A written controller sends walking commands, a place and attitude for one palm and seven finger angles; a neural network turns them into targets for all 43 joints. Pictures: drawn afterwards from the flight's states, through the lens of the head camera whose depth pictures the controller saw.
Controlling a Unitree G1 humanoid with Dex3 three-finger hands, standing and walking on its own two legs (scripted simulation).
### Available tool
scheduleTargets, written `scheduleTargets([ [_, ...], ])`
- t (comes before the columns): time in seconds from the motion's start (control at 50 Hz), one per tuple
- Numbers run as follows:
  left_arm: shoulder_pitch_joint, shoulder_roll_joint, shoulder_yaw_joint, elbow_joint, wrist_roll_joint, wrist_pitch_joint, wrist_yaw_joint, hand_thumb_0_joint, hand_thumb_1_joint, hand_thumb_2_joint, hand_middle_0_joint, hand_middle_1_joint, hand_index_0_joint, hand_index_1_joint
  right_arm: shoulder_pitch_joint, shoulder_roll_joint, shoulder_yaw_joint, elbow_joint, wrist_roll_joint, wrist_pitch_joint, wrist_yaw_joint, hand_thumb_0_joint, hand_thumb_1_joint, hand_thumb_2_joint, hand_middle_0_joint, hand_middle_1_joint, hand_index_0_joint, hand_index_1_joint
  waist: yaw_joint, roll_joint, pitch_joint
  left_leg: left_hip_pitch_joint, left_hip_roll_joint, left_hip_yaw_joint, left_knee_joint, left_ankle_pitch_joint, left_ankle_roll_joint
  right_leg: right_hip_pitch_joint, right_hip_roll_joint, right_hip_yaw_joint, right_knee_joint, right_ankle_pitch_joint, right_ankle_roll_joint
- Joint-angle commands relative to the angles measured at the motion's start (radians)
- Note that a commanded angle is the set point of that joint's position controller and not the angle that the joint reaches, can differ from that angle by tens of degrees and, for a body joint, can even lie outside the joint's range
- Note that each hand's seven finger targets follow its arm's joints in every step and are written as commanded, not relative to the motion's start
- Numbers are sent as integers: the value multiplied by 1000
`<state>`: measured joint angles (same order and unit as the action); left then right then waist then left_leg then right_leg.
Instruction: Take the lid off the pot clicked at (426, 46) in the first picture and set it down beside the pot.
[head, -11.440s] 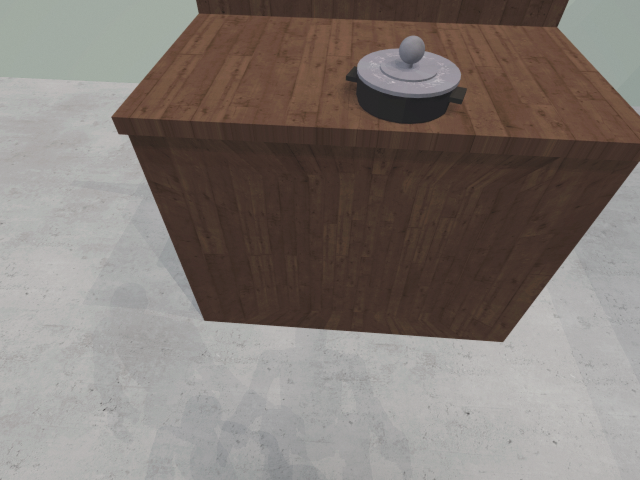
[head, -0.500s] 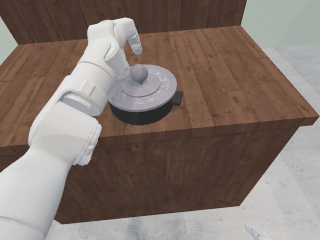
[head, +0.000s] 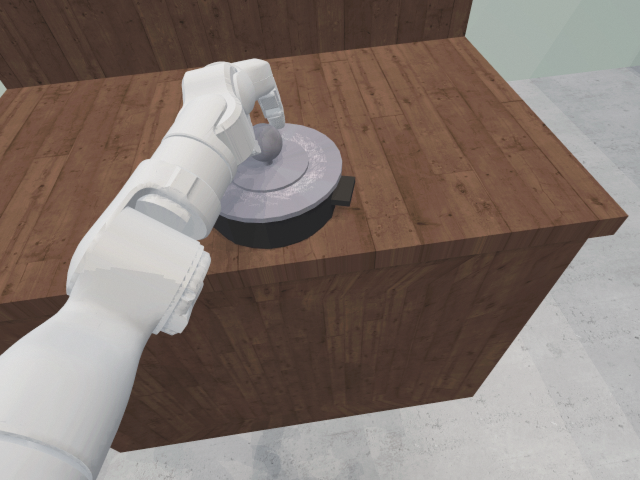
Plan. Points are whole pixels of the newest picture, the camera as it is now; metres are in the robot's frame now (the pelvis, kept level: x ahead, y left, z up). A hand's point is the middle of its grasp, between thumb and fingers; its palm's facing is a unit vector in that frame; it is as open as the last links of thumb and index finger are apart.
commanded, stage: lower the open fingers around the knob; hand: left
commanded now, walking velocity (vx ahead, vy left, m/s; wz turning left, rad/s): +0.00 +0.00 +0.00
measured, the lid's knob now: (263, 142) +0.51 +0.06 +0.17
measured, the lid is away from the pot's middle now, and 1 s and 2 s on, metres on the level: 0.00 0.01 0.01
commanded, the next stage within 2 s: close the fingers and squeeze the knob in 0.66 s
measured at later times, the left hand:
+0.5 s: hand (256, 145) +0.47 +0.07 +0.19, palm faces -0.37 -0.14 -0.92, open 10.4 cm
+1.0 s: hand (259, 149) +0.47 +0.06 +0.18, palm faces -0.37 -0.12 -0.92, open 10.2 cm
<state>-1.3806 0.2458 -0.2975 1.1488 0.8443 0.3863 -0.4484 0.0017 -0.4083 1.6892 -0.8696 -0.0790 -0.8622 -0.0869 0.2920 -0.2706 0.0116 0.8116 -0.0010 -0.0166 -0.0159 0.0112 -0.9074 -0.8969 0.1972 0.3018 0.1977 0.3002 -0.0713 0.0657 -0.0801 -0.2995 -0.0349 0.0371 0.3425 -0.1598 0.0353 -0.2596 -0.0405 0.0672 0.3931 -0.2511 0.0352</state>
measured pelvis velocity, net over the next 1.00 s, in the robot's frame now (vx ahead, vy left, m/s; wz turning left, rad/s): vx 0.00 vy -0.01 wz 0.00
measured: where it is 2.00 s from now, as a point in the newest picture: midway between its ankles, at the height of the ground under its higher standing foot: outside the picture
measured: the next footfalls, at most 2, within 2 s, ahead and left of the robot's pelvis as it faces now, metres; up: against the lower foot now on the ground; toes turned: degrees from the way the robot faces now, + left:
none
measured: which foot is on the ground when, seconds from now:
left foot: down 0.00-1.00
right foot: down 0.00-1.00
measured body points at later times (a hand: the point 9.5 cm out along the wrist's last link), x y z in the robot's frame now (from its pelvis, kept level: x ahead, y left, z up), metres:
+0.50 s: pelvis +0.00 -0.01 +0.00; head +0.02 -0.03 +0.45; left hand +0.49 +0.07 +0.24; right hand +0.08 -0.28 -0.14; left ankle +0.00 +0.10 -0.74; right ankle -0.04 -0.15 -0.74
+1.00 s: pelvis +0.00 -0.01 +0.00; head +0.02 -0.04 +0.45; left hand +0.49 +0.07 +0.24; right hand +0.07 -0.27 -0.15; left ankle +0.00 +0.10 -0.74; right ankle -0.04 -0.15 -0.74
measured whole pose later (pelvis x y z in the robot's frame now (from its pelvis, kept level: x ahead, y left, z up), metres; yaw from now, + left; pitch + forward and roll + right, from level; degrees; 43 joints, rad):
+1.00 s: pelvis +0.00 -0.01 +0.00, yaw +0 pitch +7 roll +1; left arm -1.31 0.23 -0.31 1.13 0.84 0.37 -0.42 0.00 -0.16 1.15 -0.60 -0.59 -0.59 -0.59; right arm 0.27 -0.27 0.00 0.80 0.00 0.00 -0.02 0.01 -0.91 -0.90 0.20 0.30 0.20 0.30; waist -0.07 0.07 -0.09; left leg -0.31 -0.02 0.04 0.37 -0.18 0.02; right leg -0.27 -0.03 0.07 0.42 -0.27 0.02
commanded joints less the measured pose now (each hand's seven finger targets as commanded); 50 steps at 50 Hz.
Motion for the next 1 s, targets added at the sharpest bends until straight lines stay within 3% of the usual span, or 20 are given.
scheduleTargets([
  [0.0,-600,194,22,-207,38,-18,52,0,-417,1693,-858,-81,-858,-81,-16,-128,-45,-111,-1,-55,-10,0,-900,-900,200,300,200,300,-2,-149,-423,328,-32,-1,50,363,42,0,101,-85,-13,371,-53],
  [0.04,-520,203,41,-158,29,-9,52,0,-417,1693,-858,-81,-858,-81,1,-138,-53,-108,-2,-46,-8,0,-900,-900,200,300,200,300,5,-176,-390,303,-29,7,48,359,42,10,102,-91,-19,382,-50],
  [0.1,-538,185,24,-161,24,-5,53,0,-417,1693,-858,-81,-858,-81,-18,-135,-48,-111,2,-48,-8,0,-900,-900,200,300,200,300,-3,-180,-365,286,-36,15,50,318,48,-7,102,-85,-16,370,-48],
  [0.16,-553,255,59,-205,35,-9,53,0,-417,1693,-858,-81,-858,-81,-10,-140,-47,-116,-2,-39,-13,0,-900,-900,200,300,200,300,1,-179,-404,281,-39,18,48,324,50,32,97,-80,-13,403,-47],
  [0.18,-570,223,37,-225,37,-17,54,0,-417,1693,-858,-81,-858,-81,-21,-131,-48,-123,1,-45,-14,0,-900,-900,200,300,200,300,-3,-166,-411,297,-37,18,60,340,52,16,96,-76,-7,408,-48],
  [0.22,-491,189,22,-142,40,-4,58,0,-417,1693,-858,-81,-858,-81,-19,-131,-50,-111,3,-39,-12,0,-900,-900,200,300,200,300,-4,-185,-347,281,-36,22,61,327,50,-17,103,-88,-9,383,-47],
  [0.28,-468,235,46,-98,36,15,57,0,-417,1693,-858,-81,-858,-81,-28,-145,-43,-112,7,-11,-18,0,-900,-900,200,300,200,300,-10,-206,-303,220,-43,34,41,238,51,0,98,-84,-24,354,-44],
  [0.36,-509,197,10,-154,50,-1,56,0,-417,1693,-858,-81,-858,-81,-35,-135,-43,-121,5,-2,-20,0,-900,-900,200,300,200,300,-17,-131,-380,277,-37,22,54,291,46,-4,96,-81,-12,374,-50],
  [0.44,-475,223,41,-139,35,0,55,0,-417,1693,-858,-81,-858,-81,-30,-140,-47,-123,4,10,-22,0,-900,-900,200,300,200,300,-9,-160,-377,266,-35,24,51,293,45,18,95,-85,-14,388,-49],
  [0.5,-511,180,6,-113,37,9,54,0,-417,1693,-858,-81,-858,-81,-41,-139,-42,-114,12,12,-24,0,-900,-900,200,300,200,300,-34,-174,-309,251,-38,26,48,254,48,-32,101,-88,-21,357,-46],
  [0.54,-512,191,16,-154,32,-4,57,0,-417,1693,-858,-81,-858,-81,-33,-138,-46,-120,5,8,-23,0,-900,-900,200,300,200,300,-18,-139,-378,288,-33,16,56,301,44,-10,97,-84,-14,381,-50],
  [0.58,-549,154,-11,-174,42,-12,57,0,-417,1693,-858,-81,-858,-81,-33,-130,-45,-119,6,0,-20,0,-900,-900,200,300,200,300,-32,-136,-396,312,-31,12,65,334,45,-25,100,-85,-7,387,-49],
  [0.62,-526,145,-10,-168,31,-16,61,0,-417,1693,-858,-81,-858,-81,-34,-128,-47,-117,6,-6,-16,0,-900,-900,200,300,200,300,-25,-150,-393,317,-30,11,69,351,44,-26,101,-88,-4,390,-49],
  [0.68,-563,192,25,-219,26,-30,71,0,-417,1693,-858,-81,-858,-81,-23,-127,-49,-118,0,-16,-13,0,-900,-900,200,300,200,300,-16,-150,-438,336,-29,10,74,385,47,1,100,-83,0,421,-48],
  [0.74,-494,168,18,-145,15,-12,79,0,-417,1693,-858,-81,-858,-81,-17,-131,-49,-107,3,-10,-12,0,-900,-900,200,300,200,300,-14,-185,-359,283,-32,18,64,344,47,-3,102,-90,-7,420,-47],
  [0.76,-507,178,20,-146,19,-6,78,0,-124,971,-501,-654,-501,-654,-28,-132,-44,-106,4,-10,-12,0,-900,-900,200,300,200,300,-17,-191,-349,275,-34,21,58,320,48,-4,101,-89,-7,406,-45],
  [0.8,-554,213,36,-200,18,-14,79,0,-108,977,-498,-698,-498,-698,-35,-131,-43,-113,5,-16,-15,0,-900,-900,200,300,200,300,-16,-180,-388,283,-37,21,58,315,50,11,98,-82,-1,412,-46],
  [0.86,-539,197,21,-222,28,-30,74,0,-82,984,-497,-757,-497,-757,-26,-124,-46,-117,0,-25,-15,0,-900,-900,200,300,200,300,-10,-165,-430,315,-33,16,75,367,50,16,97,-80,6,439,-46],
  [0.92,-483,169,14,-167,23,-15,74,0,-55,988,-501,-807,-501,-807,-32,-125,-46,-110,5,-20,-11,0,-900,-900,200,300,200,300,-8,-182,-363,295,-33,22,71,356,49,-12,101,-91,4,416,-46],
  [0.98,-506,186,22,-223,15,-17,70,0,-26,988,-507,-852,-507,-852,-43,-125,-45,-122,5,-17,-8,0,-900,-900,200,300,200,300,-1,-168,-389,305,-35,21,68,360,48,10,99,-86,3,428,-46],
])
